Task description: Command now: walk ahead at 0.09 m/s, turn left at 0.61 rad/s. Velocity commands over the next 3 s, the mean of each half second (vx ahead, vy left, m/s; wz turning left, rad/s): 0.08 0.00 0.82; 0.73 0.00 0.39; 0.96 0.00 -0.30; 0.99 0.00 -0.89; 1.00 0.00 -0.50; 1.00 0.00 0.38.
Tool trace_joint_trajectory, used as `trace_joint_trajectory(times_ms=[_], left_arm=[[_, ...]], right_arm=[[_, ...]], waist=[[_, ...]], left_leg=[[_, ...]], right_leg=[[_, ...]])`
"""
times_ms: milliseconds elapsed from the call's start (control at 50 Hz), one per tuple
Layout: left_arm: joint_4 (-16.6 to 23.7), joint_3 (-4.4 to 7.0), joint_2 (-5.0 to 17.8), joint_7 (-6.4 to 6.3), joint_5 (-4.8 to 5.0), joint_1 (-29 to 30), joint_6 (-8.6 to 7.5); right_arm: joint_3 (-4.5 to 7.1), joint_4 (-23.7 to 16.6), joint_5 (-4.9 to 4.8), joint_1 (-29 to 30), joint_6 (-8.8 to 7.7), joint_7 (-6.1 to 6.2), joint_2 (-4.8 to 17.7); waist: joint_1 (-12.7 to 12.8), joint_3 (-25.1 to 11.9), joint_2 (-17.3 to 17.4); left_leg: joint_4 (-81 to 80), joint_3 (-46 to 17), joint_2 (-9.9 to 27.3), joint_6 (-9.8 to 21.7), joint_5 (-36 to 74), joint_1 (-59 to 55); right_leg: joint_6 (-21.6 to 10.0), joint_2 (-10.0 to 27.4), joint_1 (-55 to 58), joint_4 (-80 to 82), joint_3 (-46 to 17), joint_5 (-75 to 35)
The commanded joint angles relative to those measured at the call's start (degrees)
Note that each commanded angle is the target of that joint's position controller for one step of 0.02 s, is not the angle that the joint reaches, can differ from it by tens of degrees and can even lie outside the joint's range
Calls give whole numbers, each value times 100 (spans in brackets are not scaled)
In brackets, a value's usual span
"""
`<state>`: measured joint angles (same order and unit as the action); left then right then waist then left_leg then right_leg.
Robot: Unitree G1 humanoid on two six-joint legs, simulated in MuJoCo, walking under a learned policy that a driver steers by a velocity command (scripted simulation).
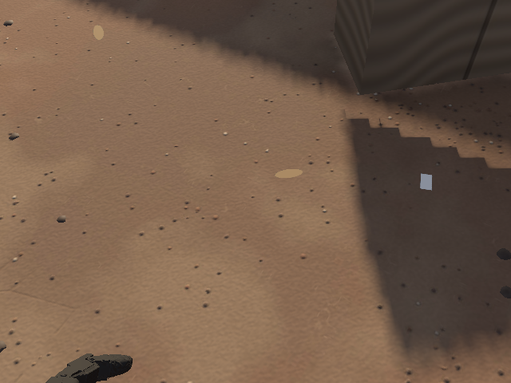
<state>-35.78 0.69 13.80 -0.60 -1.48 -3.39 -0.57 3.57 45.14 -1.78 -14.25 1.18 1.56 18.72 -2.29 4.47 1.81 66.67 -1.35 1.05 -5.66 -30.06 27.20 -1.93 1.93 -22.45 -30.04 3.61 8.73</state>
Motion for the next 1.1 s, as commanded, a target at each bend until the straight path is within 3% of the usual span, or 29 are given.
trace_joint_trajectory(times_ms=[20,100,180,240,260,280,300,320,340,360,380,400,420,440,480,560,620,680,720,760,780,800,820,840,880,900,940,1040,1100], left_arm=[[210,337,866,-116,-56,3,-69],[88,444,974,-227,-10,3,-59],[-14,575,1201,-127,104,12,-31],[-107,640,1251,-42,254,65,-10],[-230,633,1123,-12,293,-143,9],[-339,601,914,29,225,-421,39],[-10,513,704,32,-26,-238,61],[203,542,866,-48,-50,368,56],[236,580,974,-99,85,509,65],[185,598,955,-155,125,413,46],[93,635,1058,-209,67,282,36],[63,657,1085,-217,23,170,17],[2,659,1068,-149,28,-28,-40],[-45,644,1010,-66,92,-85,-101],[27,619,951,40,201,219,-213],[-19,557,856,174,230,360,-443],[29,473,729,230,247,445,-558],[127,442,774,250,304,444,-658],[91,447,802,247,336,144,-727],[-129,505,906,200,317,-630,-763],[-330,574,1104,147,283,-1586,-786],[-455,721,1752,153,143,-2308,-779],[-534,706,1593,246,149,-2424,-764],[-519,594,1266,240,176,-2365,-741],[-492,457,971,204,139,-2305,-678],[-511,388,854,194,122,-2252,-658],[-561,288,661,191,146,-2178,-645],[-842,202,696,61,192,-2402,-614],[-1128,143,747,14,265,-2844,-581]], right_arm=[[182,-442,21,-462,206,103,377],[125,-842,63,57,230,-61,147],[201,-1075,51,230,326,-254,323],[297,-1148,44,129,415,-320,397],[364,-1098,75,-51,417,-267,499],[528,-1038,94,-397,389,-158,966],[668,-1208,126,-435,329,-51,1732],[621,-1335,362,-417,119,-128,1634],[572,-1295,337,-217,-36,-170,1494],[547,-1296,193,66,-97,-134,1372],[462,-1357,66,358,-75,-82,1112],[405,-1439,40,578,-34,-22,998],[375,-1429,17,437,-19,18,899],[354,-1419,-2,300,-38,29,846],[362,-1394,-5,108,-112,29,975],[317,-1252,45,-78,-231,52,971],[237,-1160,48,-259,-296,-17,868],[187,-1162,30,-254,-349,-119,853],[144,-1175,6,-160,-352,-160,789],[42,-1208,47,-108,-359,-174,526],[-61,-1296,91,78,-398,-180,232],[-202,-1561,-11,3,-536,-189,-193],[-115,-1611,-177,191,-629,-133,232],[-65,-1573,-189,414,-673,-136,412],[-110,-1522,16,508,-714,-184,241],[-106,-1532,49,564,-714,-224,173],[-128,-1524,17,607,-675,-281,41],[-230,-1682,104,1427,-722,-331,-156],[-271,-1816,36,2100,-812,-492,-275]], waist=[[62,-952,-1007],[197,-1049,-807],[220,-1012,-866],[37,-978,-762],[-21,-962,-533],[-59,-824,433],[104,-593,2126],[-282,-1186,1358],[-157,-1027,850],[47,-836,600],[184,-795,414],[305,-858,462],[328,-1182,409],[262,-1276,365],[100,-979,545],[-34,-719,774],[-161,-530,816],[-172,-273,797],[20,-244,732],[382,-478,555],[817,-799,155],[904,-1107,-1471],[950,-708,-1489],[944,-208,-1035],[778,-131,-667],[652,-26,-693],[493,175,-831],[624,449,-624],[822,561,-595]], left_leg=[[188,-7,357,-134,481,387],[-1034,120,542,7,1004,119],[-1975,484,455,281,1119,-462],[-3049,734,280,607,1446,-1025],[-3494,660,127,797,1869,-1447],[-4163,-227,480,1163,3554,-2144],[-4333,-2504,1790,2127,5508,-2869],[-4643,-3082,2050,2744,4689,-2544],[-4794,-2634,1802,2532,3961,-2486],[-4801,-2329,1517,2222,3552,-2391],[-4726,-2123,1381,1999,3530,-2325],[-4662,-1966,1244,1911,3792,-2110],[-4782,-1944,1059,1878,2720,-2146],[-4995,-2072,959,1864,1169,-2226],[-5384,-2565,963,1915,-347,-2198],[-5313,-2371,884,1852,38,-2085],[-5248,-2338,863,1853,63,-1607],[-5190,-2558,937,1878,-87,-1316],[-5053,-2607,888,1809,-120,-1139],[-4530,-2395,612,1627,57,-734],[-3308,-1937,266,1394,391,23],[-1167,-887,-493,986,382,1577],[15,-802,-337,907,125,2764],[532,-886,-137,960,530,3241],[572,-677,124,975,1201,3221],[387,-625,285,957,1455,3062],[148,-411,434,855,1830,2868],[-1352,158,394,577,3196,2378],[-2592,425,202,652,3797,1639]], right_leg=[[-1161,1596,1065,1350,-939,-1549],[-1190,1749,1306,1377,-360,-1499],[-1041,1909,1358,1243,73,-1375],[-627,1904,1378,669,380,-994],[-313,1675,1138,184,593,-459],[173,1136,336,-988,1003,541],[794,203,-1660,-2865,1022,3104],[783,-101,-1945,-3808,-332,3167],[632,-64,-2104,-3969,-634,2650],[519,-24,-2194,-3804,-784,2052],[493,34,-2182,-3645,-864,1678],[514,-20,-1904,-3575,-891,1405],[502,-84,-1662,-3398,-881,1066],[486,-120,-1613,-3023,-886,762],[504,-265,-1680,-2141,-915,614],[571,-275,-1258,-963,-826,247],[550,-241,-666,-553,-651,246],[373,-186,-301,-243,-548,418],[202,-161,248,169,-438,270],[23,-125,1362,359,-415,290],[-204,370,2518,466,-1063,738],[-947,1540,3789,1306,-3412,2647],[-1304,2076,3712,1694,-4759,4050],[-1243,1948,3502,1665,-4366,3877],[-1088,1522,3144,1704,-3374,3008],[-1013,1367,2823,1844,-3058,2713],[-952,1120,2274,2107,-2580,2170],[-891,786,1676,2617,-1361,2],[-811,827,1837,2916,-924,-741]])
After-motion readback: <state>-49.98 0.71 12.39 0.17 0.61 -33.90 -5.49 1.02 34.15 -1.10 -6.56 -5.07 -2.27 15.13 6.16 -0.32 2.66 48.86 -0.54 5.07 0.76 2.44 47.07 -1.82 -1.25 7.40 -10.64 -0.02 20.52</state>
